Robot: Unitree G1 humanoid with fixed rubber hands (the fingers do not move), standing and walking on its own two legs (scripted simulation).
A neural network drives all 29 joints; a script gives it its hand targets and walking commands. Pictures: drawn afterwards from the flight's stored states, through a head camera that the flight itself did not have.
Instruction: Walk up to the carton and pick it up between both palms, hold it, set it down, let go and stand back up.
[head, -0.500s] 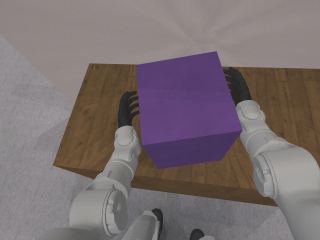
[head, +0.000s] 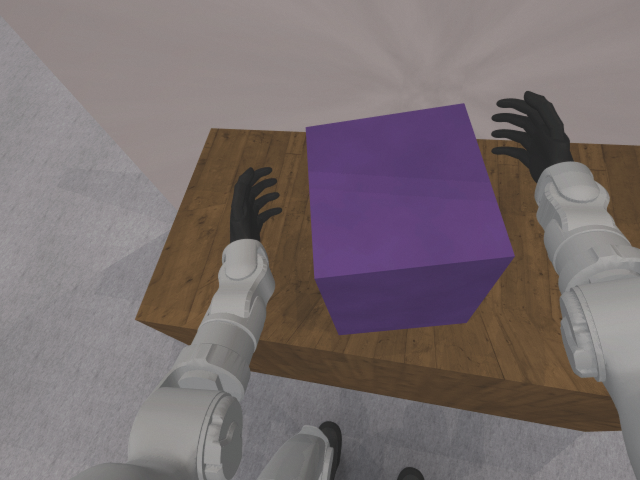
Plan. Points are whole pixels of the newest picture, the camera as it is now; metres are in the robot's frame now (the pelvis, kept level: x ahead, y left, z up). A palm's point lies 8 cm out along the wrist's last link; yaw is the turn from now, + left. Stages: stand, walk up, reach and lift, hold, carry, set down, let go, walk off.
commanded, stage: set down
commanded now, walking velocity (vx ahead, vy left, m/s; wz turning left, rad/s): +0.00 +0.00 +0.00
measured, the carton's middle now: (393, 234) +0.44 +0.05 -0.05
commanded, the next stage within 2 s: none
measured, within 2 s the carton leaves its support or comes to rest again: neither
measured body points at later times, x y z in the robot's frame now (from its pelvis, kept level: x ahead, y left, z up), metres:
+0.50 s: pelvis +0.00 +0.00 +0.03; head +0.09 -0.01 +0.47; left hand +0.39 +0.25 +0.11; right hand +0.54 -0.12 +0.14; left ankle +0.04 +0.13 -0.70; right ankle +0.00 -0.09 -0.70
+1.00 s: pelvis +0.00 -0.01 +0.04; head +0.08 -0.02 +0.48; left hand +0.34 +0.23 +0.07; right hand +0.48 -0.16 +0.09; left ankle +0.04 +0.13 -0.70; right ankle +0.00 -0.09 -0.70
